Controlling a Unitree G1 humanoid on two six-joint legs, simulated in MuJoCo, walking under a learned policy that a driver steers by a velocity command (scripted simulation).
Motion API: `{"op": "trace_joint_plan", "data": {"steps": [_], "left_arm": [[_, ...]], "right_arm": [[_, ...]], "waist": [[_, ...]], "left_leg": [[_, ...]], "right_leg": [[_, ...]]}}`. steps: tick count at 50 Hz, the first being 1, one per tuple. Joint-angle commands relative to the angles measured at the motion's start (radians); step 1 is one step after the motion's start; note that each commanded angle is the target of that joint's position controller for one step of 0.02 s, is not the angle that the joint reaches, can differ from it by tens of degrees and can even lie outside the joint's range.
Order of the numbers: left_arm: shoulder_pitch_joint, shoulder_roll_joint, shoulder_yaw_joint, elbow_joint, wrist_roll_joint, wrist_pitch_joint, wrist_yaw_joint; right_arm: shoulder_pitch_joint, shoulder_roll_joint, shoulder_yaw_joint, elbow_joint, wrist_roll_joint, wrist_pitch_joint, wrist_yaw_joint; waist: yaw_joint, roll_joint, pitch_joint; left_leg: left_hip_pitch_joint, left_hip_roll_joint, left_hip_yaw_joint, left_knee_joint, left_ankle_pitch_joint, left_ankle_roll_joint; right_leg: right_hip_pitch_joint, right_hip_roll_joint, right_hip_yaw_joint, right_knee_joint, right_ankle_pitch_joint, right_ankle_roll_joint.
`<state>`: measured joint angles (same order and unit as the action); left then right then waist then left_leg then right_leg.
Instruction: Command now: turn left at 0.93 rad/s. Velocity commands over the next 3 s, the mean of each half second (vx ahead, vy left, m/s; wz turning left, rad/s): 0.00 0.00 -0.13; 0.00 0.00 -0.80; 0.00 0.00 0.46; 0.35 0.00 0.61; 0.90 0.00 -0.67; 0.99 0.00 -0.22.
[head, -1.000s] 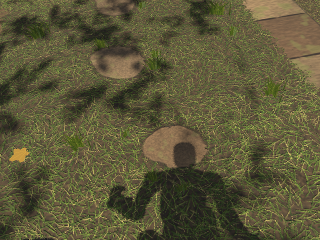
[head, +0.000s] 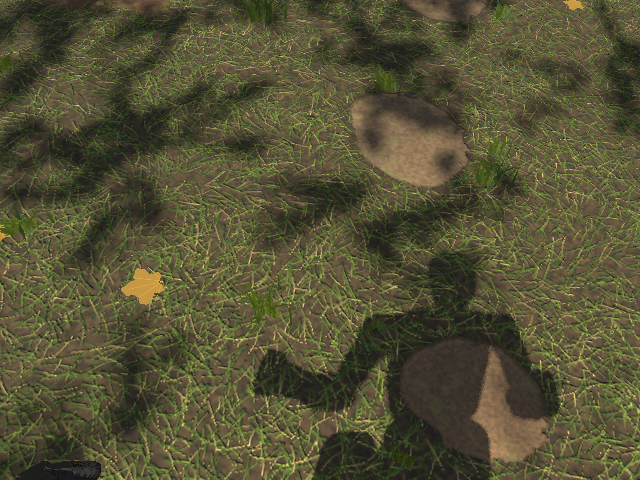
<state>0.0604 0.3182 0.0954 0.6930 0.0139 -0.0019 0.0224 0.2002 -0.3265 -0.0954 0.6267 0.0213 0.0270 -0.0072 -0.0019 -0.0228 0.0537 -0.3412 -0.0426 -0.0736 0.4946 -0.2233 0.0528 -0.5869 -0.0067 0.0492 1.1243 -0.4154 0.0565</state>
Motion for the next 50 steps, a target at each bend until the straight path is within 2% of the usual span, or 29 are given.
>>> {"op": "trace_joint_plan", "data": {"steps": [1, 5, 8, 9, 11, 14, 15, 16, 17, 18, 19, 20, 21, 22, 23, 26, 29, 31, 32, 33, 34, 35, 36, 37, 38, 40, 43, 46, 50], "left_arm": [[-0.011, 0.05, 0.009, -0.061, -0.005, -0.016, 0.008], [0.02, 0.043, -0.006, -0.022, -0.011, -0.004, -0.001], [0.038, 0.027, -0.018, -0.012, -0.016, -0.001, -0.019], [0.037, 0.03, -0.018, -0.012, -0.02, -0.002, -0.024], [0.023, 0.075, -0.007, -0.033, -0.028, -0.004, -0.029], [0.046, 0.104, 0.001, -0.052, -0.033, -0.014, -0.037], [0.058, 0.127, 0.007, -0.058, -0.028, -0.017, -0.038], [0.066, 0.183, 0.024, -0.061, -0.026, -0.02, -0.036], [0.115, 0.192, 0.035, -0.05, -0.038, -0.02, -0.034], [0.177, 0.185, 0.035, -0.046, -0.028, -0.018, -0.028], [0.252, 0.177, 0.034, -0.032, -0.013, -0.026, -0.024], [0.236, 0.175, 0.035, -0.038, -0.012, -0.033, -0.017], [0.184, 0.174, 0.039, -0.051, -0.025, -0.032, -0.01], [0.134, 0.163, 0.039, -0.067, -0.04, -0.022, 0.001], [0.105, 0.149, 0.039, -0.079, -0.051, -0.004, 0.009], [0.098, 0.163, 0.054, -0.101, -0.042, 0.039, 0.022], [0.08, 0.17, 0.06, -0.121, -0.049, 0.051, 0.016], [0.045, 0.152, 0.053, -0.135, -0.061, 0.053, 0.015], [0.08, 0.108, 0.039, -0.136, -0.053, 0.053, 0.014], [0.141, 0.044, 0.024, -0.142, -0.046, 0.048, 0.011], [0.147, 0.127, 0.047, -0.152, -0.031, 0.032, 0.007], [0.147, 0.193, 0.065, -0.13, -0.034, 0.032, 0.004], [0.162, 0.198, 0.07, -0.105, -0.034, 0.04, 0.004], [0.175, 0.175, 0.066, -0.09, -0.031, 0.049, 0.006], [0.172, 0.148, 0.058, -0.095, -0.034, 0.054, 0.001], [0.109, 0.112, 0.04, -0.13, -0.043, 0.053, -0.008], [0.036, 0.083, 0.021, -0.174, -0.043, 0.049, -0.021], [0.017, 0.057, 0.007, -0.192, -0.031, 0.048, -0.033], [0.044, 0.04, -0.004, -0.173, -0.022, 0.048, -0.026]], "right_arm": [[-0.029, -0.166, -0.047, -0.092, -0.001, -0.005, -0.023], [-0.042, -0.122, -0.019, -0.088, -0.018, -0.001, -0.035], [-0.067, -0.039, 0.025, -0.063, -0.048, -0.01, -0.018], [-0.07, -0.037, 0.031, -0.051, -0.054, -0.016, -0.009], [-0.085, -0.089, 0.02, -0.039, -0.053, -0.02, -0.003], [-0.063, -0.138, 0.0, -0.022, -0.026, -0.012, -0.021], [-0.044, -0.133, -0.003, -0.022, -0.024, -0.014, -0.03], [-0.024, -0.11, -0.004, -0.042, -0.043, -0.022, -0.034], [-0.077, -0.089, -0.003, -0.064, -0.056, -0.028, -0.038], [-0.145, -0.067, 0.0, -0.084, -0.052, -0.032, -0.039], [-0.186, -0.047, 0.004, -0.107, -0.04, -0.033, -0.036], [-0.174, -0.034, 0.004, -0.103, -0.027, -0.032, -0.031], [-0.16, -0.028, 0.004, -0.095, -0.022, -0.03, -0.025], [-0.163, -0.027, 0.003, -0.093, -0.022, -0.031, -0.023], [-0.176, -0.015, 0.004, -0.093, -0.022, -0.035, -0.02], [-0.147, 0.012, 0.007, -0.072, -0.013, -0.045, -0.002], [-0.086, -0.017, -0.004, -0.047, -0.008, -0.052, 0.01], [-0.008, -0.044, -0.022, -0.016, -0.01, -0.053, 0.007], [0.022, -0.103, -0.04, -0.014, -0.02, -0.049, -0.002], [-0.032, -0.181, -0.048, -0.042, -0.046, -0.037, -0.011], [-0.063, -0.162, -0.043, -0.057, -0.087, -0.048, -0.005], [-0.124, -0.1, -0.026, -0.076, -0.078, -0.056, -0.012], [-0.168, -0.066, -0.017, -0.081, -0.061, -0.058, -0.02], [-0.182, -0.059, -0.013, -0.086, -0.047, -0.056, -0.031], [-0.172, -0.058, -0.009, -0.082, -0.04, -0.055, -0.04], [-0.107, -0.067, -0.009, -0.065, -0.047, -0.05, -0.049], [-0.022, -0.101, -0.021, -0.038, -0.052, -0.037, -0.049], [-0.014, -0.139, -0.036, -0.025, -0.041, -0.03, -0.032], [-0.026, -0.146, -0.03, 0.0, -0.006, -0.034, 0.003]], "waist": [[0.015, 0.131, -0.204], [-0.013, 0.162, -0.234], [-0.014, 0.169, -0.211], [-0.019, 0.175, -0.187], [-0.021, 0.188, -0.12], [-0.008, 0.159, -0.076], [-0.014, 0.113, -0.092], [-0.055, -0.021, -0.114], [-0.028, -0.143, -0.133], [0.025, -0.228, -0.135], [0.071, -0.236, -0.167], [0.054, -0.166, -0.183], [0.023, -0.11, -0.177], [0.006, -0.09, -0.173], [0.004, -0.09, -0.171], [0.007, -0.128, -0.202], [0.001, -0.163, -0.204], [-0.039, -0.156, -0.191], [-0.027, -0.063, -0.203], [0.033, 0.236, -0.174], [0.047, 0.276, -0.125], [0.06, 0.184, -0.085], [0.066, 0.131, -0.06], [0.063, 0.117, -0.06], [0.05, 0.123, -0.052], [0.005, 0.13, -0.051], [-0.05, 0.141, -0.084], [-0.056, 0.142, -0.114], [-0.03, 0.177, -0.148]], "left_leg": [[0.253, 0.208, -0.265, -0.089, 0.561, 0.164], [0.234, 0.222, -0.203, -0.058, 0.536, 0.148], [0.14, 0.227, -0.174, -0.077, 0.46, 0.152], [0.116, 0.232, -0.17, -0.086, 0.421, 0.154], [0.107, 0.245, -0.179, -0.081, 0.366, 0.16], [0.173, 0.249, -0.18, -0.026, 0.364, 0.13], [0.18, 0.213, -0.154, 0.023, 0.29, 0.094], [0.136, 0.107, -0.063, 0.124, 0.183, 0.039], [0.041, -0.01, 0.054, 0.263, 0.045, -0.038], [-0.117, -0.087, 0.065, 0.396, -0.224, -0.077], [-0.248, -0.086, -0.008, 0.569, -0.474, -0.083], [-0.283, -0.058, -0.058, 0.67, -0.466, -0.085], [-0.292, -0.033, -0.071, 0.656, -0.399, -0.087], [-0.279, -0.016, -0.066, 0.557, -0.336, -0.091], [-0.25, -0.018, -0.046, 0.454, -0.294, -0.101], [-0.121, -0.058, -0.016, 0.273, -0.203, -0.117], [0.009, -0.073, -0.009, 0.087, -0.119, -0.11], [0.166, -0.045, 0.002, -0.127, 0.036, -0.088], [0.294, 0.115, -0.129, -0.182, 0.018, -0.032], [0.328, 0.354, -0.423, -0.243, 0.02, 0.097], [0.198, 0.479, -0.542, -0.28, 0.03, 0.193], [0.148, 0.426, -0.422, -0.271, 0.011, 0.185], [0.124, 0.341, -0.291, -0.255, -0.009, 0.142], [0.14, 0.292, -0.21, -0.242, 0.016, 0.117], [0.146, 0.281, -0.139, -0.234, 0.101, 0.121], [0.191, 0.269, -0.05, -0.236, 0.186, 0.142], [0.319, 0.32, -0.016, -0.224, 0.274, 0.178], [0.326, 0.346, 0.033, -0.202, 0.366, 0.191], [0.27, 0.328, 0.046, -0.142, 0.459, 0.187]], "right_leg": [[-0.085, 0.034, 0.042, -0.096, 0.078, 0.019], [0.016, -0.01, 0.01, -0.225, 0.144, 0.038], [0.168, -0.055, -0.004, -0.33, 0.156, 0.019], [0.206, -0.053, -0.015, -0.362, 0.155, 0.009], [0.206, -0.031, -0.047, -0.414, 0.115, -0.017], [0.207, -0.012, -0.058, -0.586, 0.246, -0.063], [0.239, -0.039, 0.002, -0.609, 0.44, -0.09], [0.282, -0.098, 0.13, -0.595, 0.689, -0.144], [0.336, -0.179, 0.288, -0.657, 0.745, -0.248], [0.436, -0.27, 0.466, -0.726, 0.782, -0.354], [0.545, -0.317, 0.562, -0.77, 0.76, -0.4], [0.576, -0.294, 0.529, -0.747, 0.735, -0.375], [0.559, -0.252, 0.458, -0.729, 0.715, -0.327], [0.538, -0.212, 0.409, -0.73, 0.671, -0.282], [0.521, -0.174, 0.385, -0.734, 0.625, -0.254], [0.464, -0.13, 0.392, -0.729, 0.571, -0.24], [0.388, -0.112, 0.447, -0.732, 0.473, -0.224], [0.288, -0.061, 0.447, -0.696, 0.301, -0.173], [0.159, 0.002, 0.391, -0.58, 0.059, -0.122], [-0.046, 0.159, 0.186, -0.324, -0.199, -0.069], [-0.092, 0.06, 0.163, -0.111, -0.19, -0.035], [-0.075, 0.011, 0.131, -0.014, -0.108, -0.018], [-0.067, -0.004, 0.108, 0.029, -0.032, -0.003], [-0.083, -0.01, 0.09, 0.089, 0.029, 0.011], [-0.103, -0.026, 0.067, 0.134, 0.065, 0.027], [-0.134, -0.054, 0.013, 0.092, 0.107, 0.05], [-0.167, -0.087, -0.01, -0.025, 0.095, 0.074], [-0.074, -0.092, -0.033, -0.155, 0.056, 0.062], [0.162, -0.01, -0.07, -0.412, 0.007, 0.01]]}}
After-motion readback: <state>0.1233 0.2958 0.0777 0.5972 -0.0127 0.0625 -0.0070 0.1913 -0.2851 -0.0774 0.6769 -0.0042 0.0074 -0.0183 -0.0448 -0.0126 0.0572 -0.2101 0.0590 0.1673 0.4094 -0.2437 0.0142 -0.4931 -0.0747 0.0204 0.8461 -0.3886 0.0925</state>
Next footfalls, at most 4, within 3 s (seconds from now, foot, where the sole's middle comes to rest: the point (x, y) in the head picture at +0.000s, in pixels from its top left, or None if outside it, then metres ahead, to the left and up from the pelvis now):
0.30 right None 0.10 -0.14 -0.78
0.64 left None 0.13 0.09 -0.78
1.08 right None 0.01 -0.17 -0.78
1.48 left None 0.14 0.06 -0.78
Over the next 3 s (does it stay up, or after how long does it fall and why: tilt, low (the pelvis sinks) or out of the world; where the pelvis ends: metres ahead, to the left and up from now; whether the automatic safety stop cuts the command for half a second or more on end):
stays up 0.90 -0.40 -0.04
